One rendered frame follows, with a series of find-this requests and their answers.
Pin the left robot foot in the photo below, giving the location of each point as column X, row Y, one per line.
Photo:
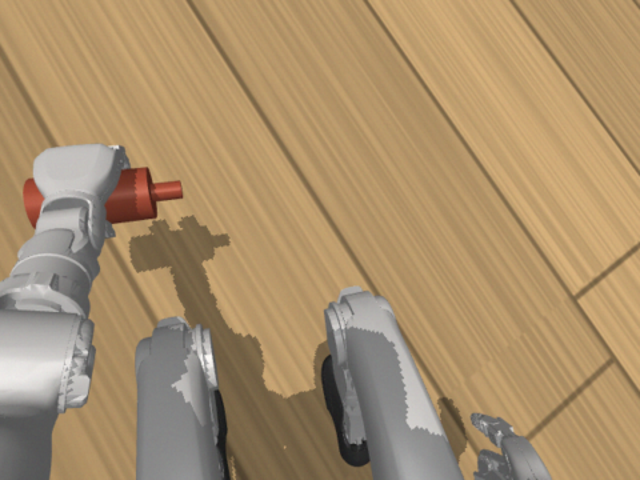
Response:
column 221, row 443

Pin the left robot hand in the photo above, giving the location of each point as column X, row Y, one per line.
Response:
column 94, row 169

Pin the right robot hand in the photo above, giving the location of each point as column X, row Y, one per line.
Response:
column 520, row 461

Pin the right robot foot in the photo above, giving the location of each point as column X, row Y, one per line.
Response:
column 353, row 454

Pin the bottle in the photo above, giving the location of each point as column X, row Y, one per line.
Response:
column 133, row 199

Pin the left robot arm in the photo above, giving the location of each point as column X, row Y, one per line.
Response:
column 46, row 351

